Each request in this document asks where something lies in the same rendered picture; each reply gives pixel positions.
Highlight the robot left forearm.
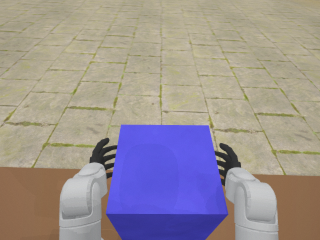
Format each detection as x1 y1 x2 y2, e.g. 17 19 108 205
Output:
59 162 108 240

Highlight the robot right hand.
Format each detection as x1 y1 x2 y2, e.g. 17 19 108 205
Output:
214 143 241 186

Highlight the robot left hand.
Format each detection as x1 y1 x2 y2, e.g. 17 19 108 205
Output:
89 138 117 179

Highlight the carton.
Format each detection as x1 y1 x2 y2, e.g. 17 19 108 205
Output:
106 124 228 240

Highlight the robot right forearm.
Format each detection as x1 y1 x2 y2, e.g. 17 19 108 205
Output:
225 167 279 240

